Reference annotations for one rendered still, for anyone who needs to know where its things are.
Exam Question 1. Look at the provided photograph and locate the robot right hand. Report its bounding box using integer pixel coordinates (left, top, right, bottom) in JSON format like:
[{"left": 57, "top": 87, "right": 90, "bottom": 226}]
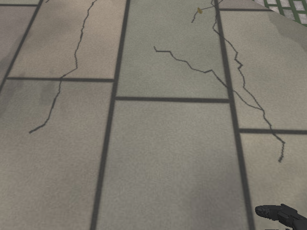
[{"left": 255, "top": 203, "right": 307, "bottom": 230}]

